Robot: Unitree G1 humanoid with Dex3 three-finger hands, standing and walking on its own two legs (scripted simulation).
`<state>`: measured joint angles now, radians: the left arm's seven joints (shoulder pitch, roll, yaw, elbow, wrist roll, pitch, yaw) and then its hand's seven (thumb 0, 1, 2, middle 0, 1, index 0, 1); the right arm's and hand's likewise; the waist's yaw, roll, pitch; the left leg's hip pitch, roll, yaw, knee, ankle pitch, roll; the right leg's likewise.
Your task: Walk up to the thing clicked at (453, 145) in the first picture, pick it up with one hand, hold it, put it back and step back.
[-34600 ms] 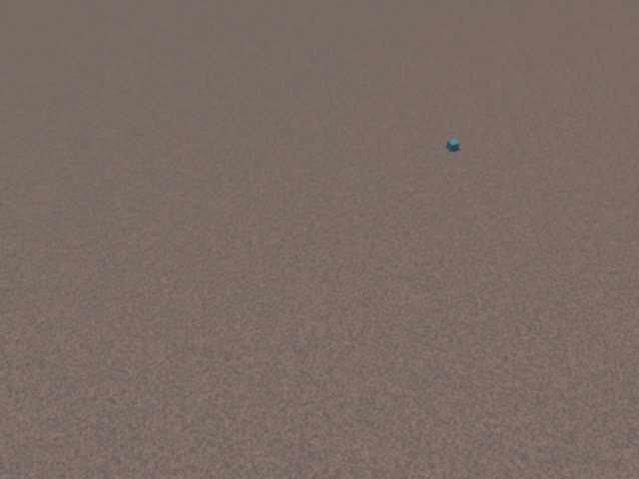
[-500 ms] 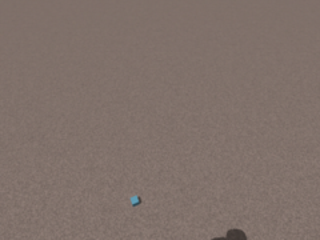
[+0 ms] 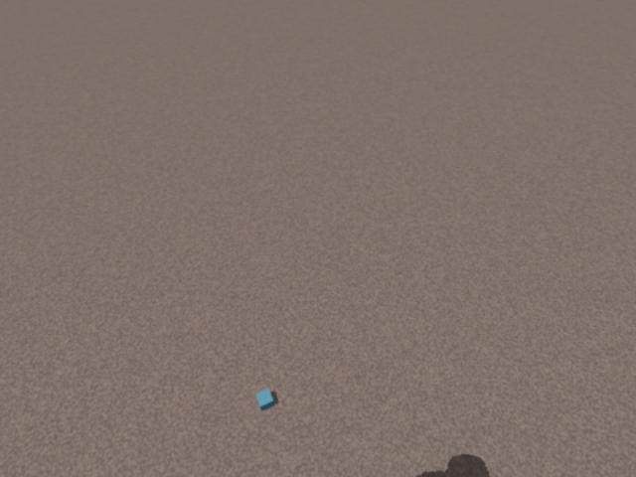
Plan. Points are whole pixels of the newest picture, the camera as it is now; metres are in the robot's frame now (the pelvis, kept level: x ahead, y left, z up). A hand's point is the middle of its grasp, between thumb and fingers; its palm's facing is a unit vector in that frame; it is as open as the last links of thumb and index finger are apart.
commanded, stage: stand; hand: left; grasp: from above
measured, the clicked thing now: (265, 399) +0.46 +0.21 -0.76
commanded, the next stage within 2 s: step back in 0.10 s
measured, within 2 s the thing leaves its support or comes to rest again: neither
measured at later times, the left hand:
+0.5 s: hand out of the picture +0.10 +0.32 -0.19, palm faces -0.02 -0.93 -0.37, open 7.4 cm
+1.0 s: hand out of the picture -0.04 +0.31 -0.16, palm faces -0.07 -0.91 -0.40, open 7.4 cm
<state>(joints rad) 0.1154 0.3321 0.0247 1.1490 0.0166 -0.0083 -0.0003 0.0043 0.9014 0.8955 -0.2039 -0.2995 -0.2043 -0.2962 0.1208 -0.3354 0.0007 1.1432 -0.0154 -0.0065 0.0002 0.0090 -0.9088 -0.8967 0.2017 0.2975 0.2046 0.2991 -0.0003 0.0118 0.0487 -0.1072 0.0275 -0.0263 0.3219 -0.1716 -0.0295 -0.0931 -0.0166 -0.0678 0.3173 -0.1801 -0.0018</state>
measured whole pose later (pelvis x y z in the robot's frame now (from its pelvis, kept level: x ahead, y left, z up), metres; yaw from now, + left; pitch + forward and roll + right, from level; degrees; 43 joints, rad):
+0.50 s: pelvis -0.06 +0.05 -0.02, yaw +1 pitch -1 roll -1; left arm -0.01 0.41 0.07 0.90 0.00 0.07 0.04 0.00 0.90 0.90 -0.20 -0.30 -0.20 -0.30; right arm 0.16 -0.36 -0.05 0.94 -0.03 0.03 0.01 0.01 -0.91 -0.90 0.20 0.30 0.20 0.30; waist -0.03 -0.06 0.21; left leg -0.30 -0.04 -0.02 0.65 -0.33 0.05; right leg -0.46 0.08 0.17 1.02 -0.54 -0.03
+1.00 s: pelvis -0.15 +0.06 -0.02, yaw -3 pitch -2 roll +1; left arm 0.16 0.36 0.07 0.84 0.04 0.04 0.01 0.01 0.90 0.90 -0.21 -0.30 -0.21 -0.30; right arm 0.15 -0.40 -0.04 0.87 0.01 0.04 -0.01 0.01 -0.91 -0.90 0.20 0.30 0.21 0.30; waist 0.01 0.01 0.16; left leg -0.44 -0.11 -0.11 1.09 -0.51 0.00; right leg -0.30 0.00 0.04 0.62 -0.29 -0.02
